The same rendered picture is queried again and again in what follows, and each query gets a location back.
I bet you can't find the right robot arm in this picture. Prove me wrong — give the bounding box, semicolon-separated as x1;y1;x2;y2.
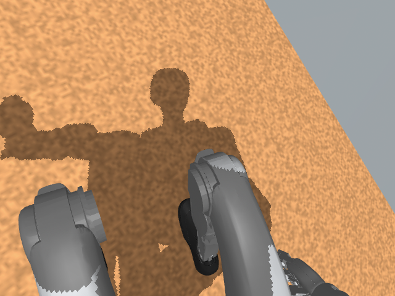
312;283;349;296

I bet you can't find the right robot foot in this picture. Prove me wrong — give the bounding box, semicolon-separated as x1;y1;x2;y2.
178;198;219;276

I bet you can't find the right robot hand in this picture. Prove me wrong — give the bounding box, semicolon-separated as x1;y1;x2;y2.
278;249;326;296

